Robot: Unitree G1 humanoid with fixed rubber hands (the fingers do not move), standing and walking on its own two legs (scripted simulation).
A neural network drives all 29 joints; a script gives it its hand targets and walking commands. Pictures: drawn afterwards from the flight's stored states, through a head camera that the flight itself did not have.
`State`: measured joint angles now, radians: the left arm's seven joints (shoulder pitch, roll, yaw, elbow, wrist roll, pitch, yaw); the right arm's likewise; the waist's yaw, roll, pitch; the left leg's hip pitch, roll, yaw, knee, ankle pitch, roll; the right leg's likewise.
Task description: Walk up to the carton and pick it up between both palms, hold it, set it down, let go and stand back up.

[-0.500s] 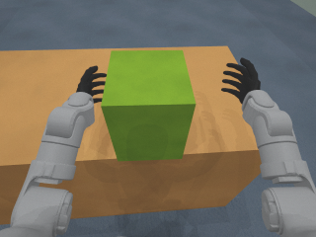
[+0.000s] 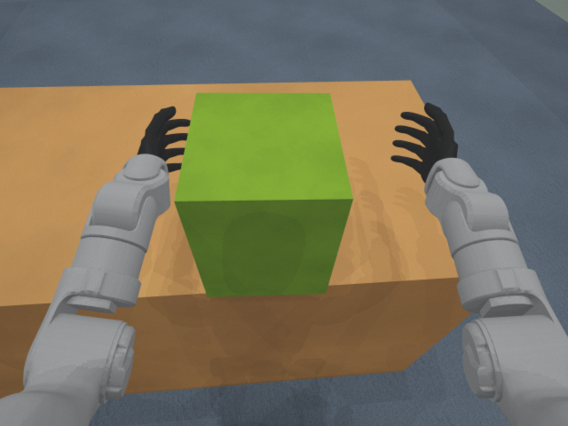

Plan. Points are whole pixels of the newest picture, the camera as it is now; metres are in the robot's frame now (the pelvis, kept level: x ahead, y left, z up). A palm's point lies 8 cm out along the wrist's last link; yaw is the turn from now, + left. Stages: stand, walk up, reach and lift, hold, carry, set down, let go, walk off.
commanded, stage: reach and lift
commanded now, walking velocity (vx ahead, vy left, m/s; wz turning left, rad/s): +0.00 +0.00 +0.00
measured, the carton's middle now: (265, 200) +0.42 +0.09 +0.05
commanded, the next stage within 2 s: none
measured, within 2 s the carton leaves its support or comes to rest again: neither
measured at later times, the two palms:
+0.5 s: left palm (163, 188) +0.38 +0.23 +0.10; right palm (402, 190) +0.43 -0.12 +0.10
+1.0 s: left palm (165, 188) +0.39 +0.23 +0.10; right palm (364, 195) +0.43 -0.06 +0.08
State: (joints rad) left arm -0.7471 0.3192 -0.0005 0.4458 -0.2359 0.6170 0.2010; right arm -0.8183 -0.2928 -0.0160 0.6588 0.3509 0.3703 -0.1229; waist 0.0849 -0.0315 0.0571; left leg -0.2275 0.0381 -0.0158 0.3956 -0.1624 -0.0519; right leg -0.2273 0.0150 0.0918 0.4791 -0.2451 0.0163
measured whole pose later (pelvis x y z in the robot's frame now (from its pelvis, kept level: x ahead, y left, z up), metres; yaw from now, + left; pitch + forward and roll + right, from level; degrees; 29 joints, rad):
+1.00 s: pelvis +0.00 +0.00 +0.00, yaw +0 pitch +3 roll +0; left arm -0.73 0.17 0.04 0.74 -0.09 0.18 0.19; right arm -0.81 -0.06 -0.02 0.93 0.27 0.08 -0.18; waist 0.13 -0.03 0.03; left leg -0.30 0.04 -0.02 0.42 -0.17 -0.05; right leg -0.28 0.02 0.09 0.47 -0.23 0.01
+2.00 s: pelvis +0.00 +0.00 +0.00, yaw +0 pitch +3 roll +0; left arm -0.73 0.03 0.20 0.84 0.11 0.11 0.17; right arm -0.76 -0.04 -0.15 0.97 0.04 0.08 -0.15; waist 0.12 -0.03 -0.05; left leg -0.31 0.06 -0.02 0.42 -0.17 -0.05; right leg -0.28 0.04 0.09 0.44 -0.22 0.01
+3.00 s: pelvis -0.02 +0.01 +0.00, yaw +0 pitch +2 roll +0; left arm -0.73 0.02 0.20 0.60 0.10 0.41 0.17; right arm -0.76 -0.05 -0.11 0.87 0.06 0.22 -0.14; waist 0.08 -0.03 -0.13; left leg -0.31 0.05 -0.02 0.42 -0.15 -0.05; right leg -0.28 0.03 0.09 0.44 -0.19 0.01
